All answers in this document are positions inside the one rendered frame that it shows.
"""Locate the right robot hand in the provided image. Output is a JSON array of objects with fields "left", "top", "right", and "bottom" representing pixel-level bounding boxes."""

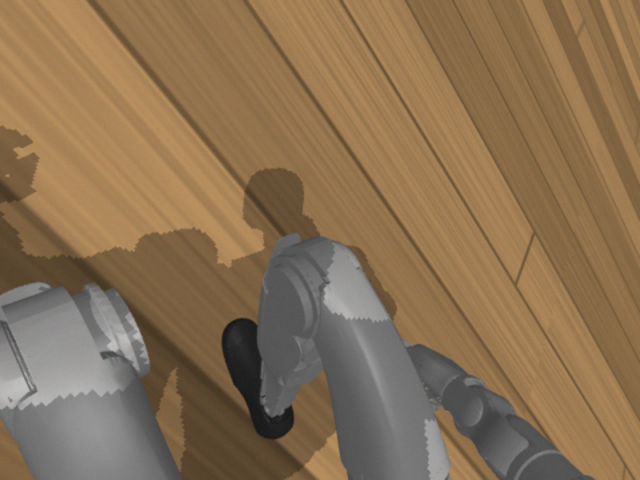
[{"left": 403, "top": 340, "right": 469, "bottom": 411}]

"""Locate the right robot arm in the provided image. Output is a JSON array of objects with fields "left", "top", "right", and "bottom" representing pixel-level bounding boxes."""
[{"left": 441, "top": 375, "right": 595, "bottom": 480}]

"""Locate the right robot foot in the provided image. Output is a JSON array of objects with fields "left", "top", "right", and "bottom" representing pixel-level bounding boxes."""
[{"left": 222, "top": 318, "right": 294, "bottom": 439}]

